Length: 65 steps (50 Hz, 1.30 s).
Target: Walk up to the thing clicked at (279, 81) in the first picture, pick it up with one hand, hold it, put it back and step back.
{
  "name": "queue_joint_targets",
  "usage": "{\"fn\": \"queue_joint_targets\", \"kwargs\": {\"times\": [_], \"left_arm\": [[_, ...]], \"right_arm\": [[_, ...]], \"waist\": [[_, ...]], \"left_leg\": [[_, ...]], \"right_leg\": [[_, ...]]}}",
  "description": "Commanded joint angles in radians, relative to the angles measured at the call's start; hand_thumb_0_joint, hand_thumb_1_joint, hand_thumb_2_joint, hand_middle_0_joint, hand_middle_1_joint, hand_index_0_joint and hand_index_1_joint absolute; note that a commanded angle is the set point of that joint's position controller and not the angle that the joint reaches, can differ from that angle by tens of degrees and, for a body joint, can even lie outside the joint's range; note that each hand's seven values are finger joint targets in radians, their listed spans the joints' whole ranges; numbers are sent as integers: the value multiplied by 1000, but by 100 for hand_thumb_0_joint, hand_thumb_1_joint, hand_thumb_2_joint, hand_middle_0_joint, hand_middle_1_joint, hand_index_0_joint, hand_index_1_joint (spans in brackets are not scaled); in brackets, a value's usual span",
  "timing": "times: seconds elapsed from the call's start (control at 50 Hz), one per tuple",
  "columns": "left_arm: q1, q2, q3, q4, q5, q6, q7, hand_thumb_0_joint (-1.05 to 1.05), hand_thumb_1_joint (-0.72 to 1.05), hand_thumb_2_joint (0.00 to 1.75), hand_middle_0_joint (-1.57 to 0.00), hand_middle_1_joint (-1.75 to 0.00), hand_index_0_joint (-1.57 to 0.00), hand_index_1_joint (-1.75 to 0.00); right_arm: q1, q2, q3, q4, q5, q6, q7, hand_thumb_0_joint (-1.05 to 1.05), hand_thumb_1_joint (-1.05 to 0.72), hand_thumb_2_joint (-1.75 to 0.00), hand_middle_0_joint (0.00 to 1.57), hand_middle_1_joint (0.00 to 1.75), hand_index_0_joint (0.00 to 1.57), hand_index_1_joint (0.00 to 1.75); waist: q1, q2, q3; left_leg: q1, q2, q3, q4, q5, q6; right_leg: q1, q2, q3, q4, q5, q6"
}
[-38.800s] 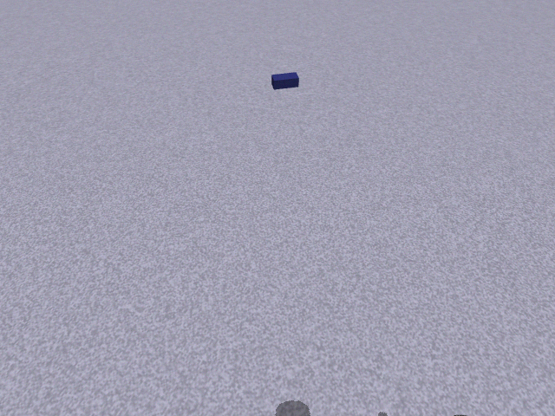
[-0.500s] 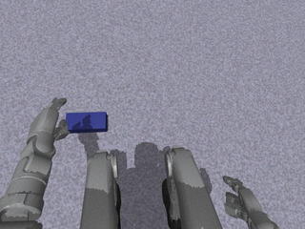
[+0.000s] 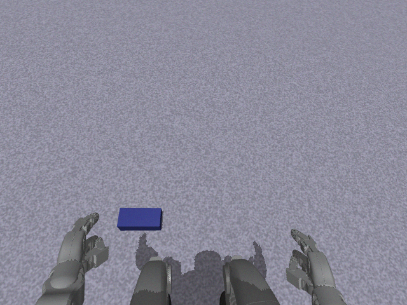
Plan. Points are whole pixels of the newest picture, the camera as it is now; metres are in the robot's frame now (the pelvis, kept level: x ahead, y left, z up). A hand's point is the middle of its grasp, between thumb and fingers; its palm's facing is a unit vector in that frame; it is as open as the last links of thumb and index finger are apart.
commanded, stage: home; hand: left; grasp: from above
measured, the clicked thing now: (140, 219) +0.45 +0.21 -0.61
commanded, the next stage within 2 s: none
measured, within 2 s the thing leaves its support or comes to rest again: neither
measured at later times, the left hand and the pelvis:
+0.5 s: hand (80, 277) +0.18 +0.19 +0.02, palm faces +0.08 -0.98 -0.20, open 7.4 cm; pelvis +0.03 +0.00 +0.07, yaw +2 degrees
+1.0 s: hand (81, 276) +0.19 +0.19 +0.02, palm faces +0.07 -0.98 -0.20, open 7.4 cm; pelvis +0.03 +0.01 +0.07, yaw +1 degrees
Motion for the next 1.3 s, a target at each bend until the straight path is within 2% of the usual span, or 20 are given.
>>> {"fn": "queue_joint_targets", "kwargs": {"times": [0.0,0.08,0.16,0.34,0.4,0.54,0.56,0.62,0.7,0.88,0.96,1.0,1.08,1.1,1.16,1.18,1.22,1.24,1.26,1.28], "left_arm": [[64,98,54,-264,-11,-24,6,0,90,90,-20,-30,-20,-30],[172,84,42,-343,-15,-8,0,0,90,90,-20,-30,-20,-30],[260,69,31,-414,-15,11,-7,0,90,90,-20,-30,-20,-30],[311,67,19,-467,-6,36,-43,0,90,90,-20,-30,-20,-30],[295,68,22,-462,-4,33,-55,0,90,90,-20,-30,-20,-30],[290,81,28,-468,7,24,-57,0,90,90,-20,-30,-20,-30],[285,79,27,-470,5,23,-58,0,90,90,-20,-30,-20,-30],[274,88,31,-480,10,21,-56,0,90,90,-20,-30,-20,-30],[309,74,19,-453,9,24,-54,0,90,90,-20,-30,-20,-30],[294,87,36,-479,1,21,-54,0,90,90,-20,-30,-20,-30],[295,87,31,-479,2,22,-54,0,90,90,-20,-30,-20,-30],[315,72,18,-442,3,22,-54,0,90,90,-20,-30,-20,-30],[286,99,40,-480,1,20,-55,0,90,90,-20,-30,-20,-30],[300,75,16,-450,2,25,-57,0,90,90,-20,-30,-20,-30],[297,95,36,-474,0,22,-56,0,90,90,-20,-30,-20,-30],[296,100,42,-476,1,23,-55,0,90,90,-20,-30,-20,-30],[311,61,0,-452,2,27,-61,0,90,90,-20,-30,-20,-30],[284,92,33,-489,-3,21,-57,0,90,90,-20,-30,-20,-30],[318,73,21,-460,0,26,-57,0,90,90,-20,-30,-20,-30],[290,93,33,-479,-1,21,-55,0,90,90,-20,-30,-20,-30]], "right_arm": [[28,-143,-65,-149,-4,-64,-43,0,-90,-90,20,30,20,30],[56,-133,-66,-167,-9,-81,-60,0,-90,-90,20,30,20,30],[59,-128,-66,-182,-14,-101,-73,0,-90,-90,20,30,20,30],[38,-142,-74,-202,-26,-145,-81,0,-90,-90,20,30,20,30],[45,-148,-80,-196,-30,-160,-79,0,-90,-90,20,30,20,30],[35,-149,-80,-186,-36,-177,-79,0,-90,-90,20,30,20,30],[34,-149,-79,-186,-36,-180,-78,0,-90,-90,20,30,20,30],[27,-150,-78,-183,-36,-182,-78,0,-90,-90,20,30,20,30],[22,-150,-75,-183,-35,-182,-77,0,-90,-90,20,30,20,30],[30,-150,-79,-178,-36,-189,-80,0,-90,-90,20,30,20,30],[38,-150,-80,-173,-37,-189,-81,0,-90,-90,20,30,20,30],[29,-151,-79,-171,-35,-187,-80,0,-90,-90,20,30,20,30],[33,-159,-83,-171,-36,-189,-78,0,-90,-90,20,30,20,30],[25,-149,-76,-177,-35,-187,-78,0,-90,-90,20,30,20,30],[27,-154,-80,-180,-35,-189,-78,0,-90,-90,20,30,20,30],[31,-158,-84,-176,-35,-188,-78,0,-90,-90,20,30,20,30],[34,-148,-78,-176,-35,-188,-77,0,-90,-90,20,30,20,30],[38,-160,-87,-177,-35,-189,-79,0,-90,-90,20,30,20,30],[36,-145,-80,-173,-35,-189,-79,0,-90,-90,20,30,20,30],[35,-151,-83,-174,-36,-188,-79,0,-90,-90,20,30,20,30]], "waist": [[-4,61,-245],[2,43,-200],[8,29,-147],[12,11,0],[1,-2,-15],[20,6,-33],[11,9,-41],[20,38,-20],[27,19,-18],[32,7,-33],[23,16,-50],[27,1,-26],[28,19,-28],[28,14,1],[32,11,-10],[29,28,-36],[18,19,-35],[23,7,-35],[27,5,-44],[25,-3,-39]], "left_leg": [[406,-16,3,-309,245,27],[483,-24,24,-371,327,29],[538,-22,20,-435,331,27],[548,-26,22,-513,222,32],[564,-28,25,-506,239,32],[581,-32,32,-492,274,30],[583,-31,27,-492,279,31],[576,-28,20,-514,229,28],[574,-26,16,-519,228,29],[570,-25,21,-509,239,29],[588,-22,19,-505,272,27],[573,-21,17,-510,255,28],[573,-18,8,-521,222,27],[557,-23,18,-518,207,29],[556,-24,20,-521,179,30],[569,-21,15,-521,197,28],[582,-21,19,-506,251,28],[573,-21,20,-503,254,29],[579,-24,24,-495,277,28],[569,-25,28,-488,269,31]], "right_leg": [[277,19,-5,-301,261,-27],[393,20,-6,-391,342,-21],[442,23,-16,-447,336,-20],[437,20,-29,-522,226,-13],[445,19,-26,-519,240,-11],[471,13,-17,-514,275,-8],[470,15,-18,-512,281,-9],[454,17,-22,-510,235,-12],[460,20,-26,-508,231,-13],[469,18,-22,-508,238,-11],[469,20,-22,-499,265,-14],[463,20,-25,-503,249,-13],[459,20,-23,-502,223,-14],[449,18,-21,-515,214,-11],[452,18,-19,-516,191,-11],[458,18,-19,-507,202,-14],[453,20,-20,-503,247,-14],[462,19,-21,-501,249,-12],[470,17,-18,-502,271,-12],[466,16,-16,-509,267,-9]]}}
